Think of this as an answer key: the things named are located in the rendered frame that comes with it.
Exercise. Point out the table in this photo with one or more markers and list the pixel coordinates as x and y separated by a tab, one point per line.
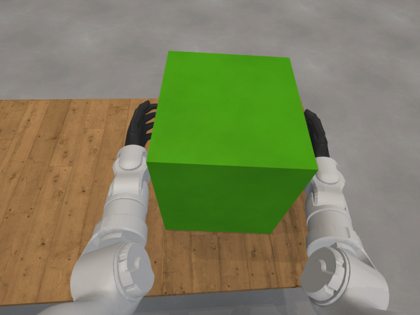
56	167

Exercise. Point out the left robot upper arm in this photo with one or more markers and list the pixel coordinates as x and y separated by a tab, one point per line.
108	281

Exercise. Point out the robot left hand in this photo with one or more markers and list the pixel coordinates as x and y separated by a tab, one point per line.
136	133

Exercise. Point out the robot right forearm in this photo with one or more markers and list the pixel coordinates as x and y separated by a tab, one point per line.
327	216

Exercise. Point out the carton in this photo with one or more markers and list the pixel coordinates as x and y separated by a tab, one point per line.
230	149

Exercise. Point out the robot right hand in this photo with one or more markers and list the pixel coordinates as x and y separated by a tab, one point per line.
317	134

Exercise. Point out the robot left forearm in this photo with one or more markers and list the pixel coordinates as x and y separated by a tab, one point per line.
126	204

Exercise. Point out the right robot upper arm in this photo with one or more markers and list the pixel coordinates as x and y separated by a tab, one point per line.
339	284

